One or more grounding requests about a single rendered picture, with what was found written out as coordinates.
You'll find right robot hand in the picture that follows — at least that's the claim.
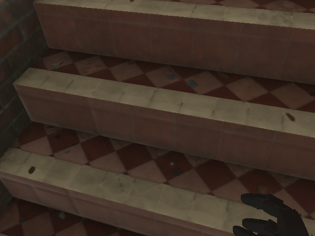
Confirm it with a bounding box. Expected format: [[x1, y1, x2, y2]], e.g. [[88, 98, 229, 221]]
[[232, 193, 313, 236]]

